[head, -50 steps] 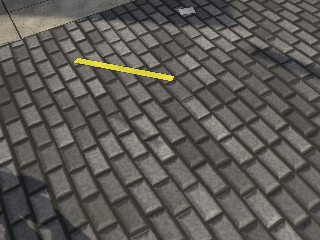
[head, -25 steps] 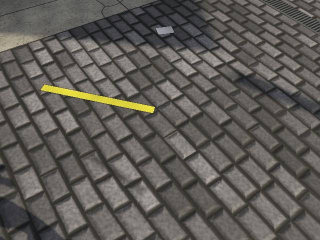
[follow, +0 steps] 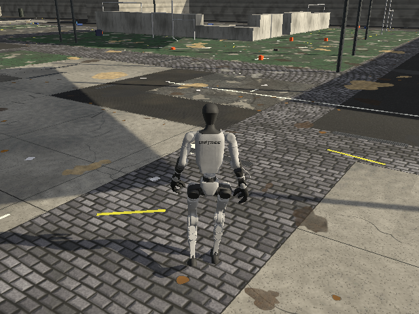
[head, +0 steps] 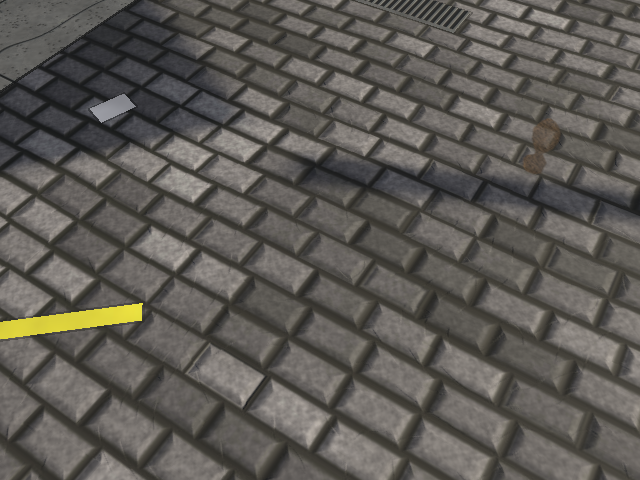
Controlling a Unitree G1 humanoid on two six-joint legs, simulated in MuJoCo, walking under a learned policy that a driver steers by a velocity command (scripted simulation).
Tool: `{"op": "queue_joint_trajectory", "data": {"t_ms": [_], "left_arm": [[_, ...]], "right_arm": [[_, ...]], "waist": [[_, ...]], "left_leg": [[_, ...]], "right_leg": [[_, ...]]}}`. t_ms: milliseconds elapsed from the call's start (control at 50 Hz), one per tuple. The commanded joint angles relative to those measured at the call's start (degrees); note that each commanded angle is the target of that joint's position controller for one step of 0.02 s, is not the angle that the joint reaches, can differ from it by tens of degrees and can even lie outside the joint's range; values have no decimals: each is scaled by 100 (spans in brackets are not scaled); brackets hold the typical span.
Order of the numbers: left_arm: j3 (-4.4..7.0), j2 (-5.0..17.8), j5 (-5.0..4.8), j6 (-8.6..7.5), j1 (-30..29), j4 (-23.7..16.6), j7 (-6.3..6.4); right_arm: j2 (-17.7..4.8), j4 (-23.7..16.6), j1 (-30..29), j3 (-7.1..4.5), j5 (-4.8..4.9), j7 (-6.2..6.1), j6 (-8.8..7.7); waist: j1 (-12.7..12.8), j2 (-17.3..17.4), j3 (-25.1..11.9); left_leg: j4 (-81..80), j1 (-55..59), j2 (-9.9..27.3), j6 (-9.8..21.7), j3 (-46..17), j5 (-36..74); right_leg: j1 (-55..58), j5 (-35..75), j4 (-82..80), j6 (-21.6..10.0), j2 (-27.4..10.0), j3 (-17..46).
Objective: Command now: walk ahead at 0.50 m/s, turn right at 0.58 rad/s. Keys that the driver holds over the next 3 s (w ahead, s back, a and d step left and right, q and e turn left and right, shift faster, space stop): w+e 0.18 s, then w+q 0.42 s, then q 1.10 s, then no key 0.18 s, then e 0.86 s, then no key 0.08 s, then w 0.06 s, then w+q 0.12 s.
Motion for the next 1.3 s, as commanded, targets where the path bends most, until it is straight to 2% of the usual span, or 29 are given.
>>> {"op": "queue_joint_trajectory", "data": {"t_ms": [20,60,120,200,320,380,420,440,460,480,500,520,540,580,660,700,780,840,880,920,940,960,980,1000,1020,1040,1080,1100,1300], "left_arm": [[211,722,-124,-74,624,-63,129],[179,685,-148,-195,667,-65,95],[224,866,-129,-260,976,8,75],[208,831,-127,-261,1431,108,78],[103,749,-29,-353,1959,362,148],[92,849,39,-367,1772,420,216],[98,954,86,-369,1625,453,234],[83,956,77,-361,1547,449,231],[-4,732,0,-393,1605,267,226],[-46,403,-68,-413,2069,184,157],[-20,710,121,-428,1678,152,169],[-22,743,88,-469,1241,41,131],[-54,689,83,-502,949,-37,104],[-88,588,150,-378,919,-118,74],[-157,399,123,-177,768,-228,86],[-181,358,101,-145,410,-365,114],[-222,364,21,-101,-227,-587,126],[-238,436,-23,-122,-563,-704,161],[-231,531,-45,-173,-488,-701,200],[-196,662,-56,-250,-6,-574,254],[-174,724,-5,-327,414,-479,304],[-84,1158,63,-380,880,-478,385],[-18,1494,-7,-244,683,-613,383],[-37,1111,-143,-132,792,-575,339],[-145,704,-133,-96,572,-659,344],[-205,503,-97,-52,257,-716,355],[-190,577,-9,-13,33,-749,399],[-166,621,18,-14,60,-723,384],[44,946,86,80,282,-620,262]], "right_arm": [[-678,-568,-75,-124,-120,5,-72],[-600,-562,30,-120,-195,42,119],[-502,-749,-447,-94,-183,77,222],[-506,-1002,-1283,-65,-150,103,214],[-475,-1224,-2087,16,-63,197,113],[-591,-1184,-1803,-24,-37,212,79],[-763,-849,-795,-126,-20,134,59],[-848,-569,83,-186,-58,81,20],[-1265,-416,952,-303,-164,16,0],[-1732,-337,1033,-437,-150,49,34],[-1326,-366,538,-357,83,133,82],[-1098,-475,87,-315,104,148,98],[-902,-490,-89,-267,55,151,90],[-765,-366,-79,-213,72,103,50],[-1019,-267,176,-279,102,73,-26],[-1054,-244,301,-292,95,60,19],[-1042,-223,606,-317,117,-6,172],[-1057,-256,724,-344,60,-77,292],[-1088,-340,607,-373,9,-112,349],[-1158,-490,222,-408,9,-123,354],[-1144,-573,-15,-402,80,-106,318],[-823,-773,107,-309,182,-77,258],[-556,-787,990,-282,269,-133,320],[-1011,-549,1186,-351,7,-185,435],[-1084,-497,830,-389,-53,-155,506],[-1026,-538,516,-388,-51,-99,568],[-932,-621,318,-368,-27,33,705],[-900,-638,309,-353,11,69,742],[-728,-1089,-567,-173,42,253,846]], "waist": [[109,-3,-452],[-8,-47,-562],[88,-141,-370],[397,-316,-186],[758,-384,-38],[483,-460,-4],[29,-452,-505],[-389,-282,-945],[-648,257,-1556],[-255,1559,-1877],[-123,739,-1400],[-23,319,-731],[26,2,-465],[271,80,-347],[359,154,-340],[285,203,-366],[-4,443,-609],[-154,480,-597],[-106,517,-564],[170,578,-572],[450,437,-656],[493,-403,-1298],[69,-1533,-1852],[34,-925,-1865],[46,-472,-1360],[9,-323,-965],[-22,-875,-685],[-26,-911,-703],[224,-1005,-677]], "left_leg": [[-129,-1732,306,-37,-513,447],[-432,-1437,274,-155,-462,435],[-1085,-1716,244,-280,-363,951],[-2210,-2169,167,-311,-368,1835],[-3357,-2058,-22,121,-82,2281],[-3781,-1421,-269,473,-19,1690],[-3962,-183,-719,717,143,1255],[-4276,882,-738,889,81,1449],[-4357,2359,366,1308,-1419,949],[-4990,3407,1636,2167,-4343,1102],[-5365,3024,1469,2072,-4667,748],[-5403,2278,1319,1969,-3720,876],[-5512,1769,1041,1829,-3199,1453],[-5646,1167,600,1605,-2536,2338],[-5563,733,373,1636,-1912,4632],[-5384,657,186,1468,-1672,5406],[-4978,996,-24,1017,-1719,5600],[-4651,1374,42,975,-2059,5455],[-4355,1463,74,929,-2350,5331],[-3973,1234,-64,734,-2611,4879],[-3464,909,-312,552,-2572,4556],[-2243,356,-630,315,-2108,2964],[-953,-682,-1659,196,-1110,-1666],[-200,-870,-1203,177,-908,-1767],[35,-959,-1039,120,-934,-1303],[-51,-982,-884,24,-883,-926],[-78,-886,-780,-157,-730,-451],[-80,-805,-802,-201,-665,-327],[-2202,-161,-462,-30,-155,-217]], "right_leg": [[1711,1840,-1839,-961,-1589,2257],[1419,2277,-1906,-966,-1389,2018],[1205,1898,-2110,-899,-1208,1943],[1610,1705,-2171,-691,-1140,1999],[2524,2666,-2108,-425,-1403,1636],[2744,3708,-1837,-257,-1587,1346],[2792,5340,-671,-100,-1493,1024],[2450,5222,453,1,-1301,757],[1180,3566,2154,158,-979,490],[-779,-1190,4061,433,180,258],[-1384,-1359,4405,344,-149,928],[-1524,-838,4238,358,-458,932],[-1420,-575,3909,388,-647,876],[-1046,-508,3382,555,-841,836],[-914,-477,2687,943,-804,552],[-923,-158,2188,1058,-730,433],[-888,531,1410,1033,-551,436],[-963,472,932,977,-425,553],[-713,264,461,883,-353,698],[105,309,-392,717,-273,796],[913,1083,-1109,596,-419,876],[2133,2634,-1057,271,-1731,1863],[2922,4969,-947,-676,-3232,3461],[2549,4820,-828,-943,-3274,3609],[2086,4094,-955,-825,-2890,2962],[1629,3294,-1210,-596,-2461,2310],[1155,2686,-1476,-391,-1961,1537],[1055,2724,-1495,-404,-1878,1303],[815,411,-1730,-445,-2160,650]]}}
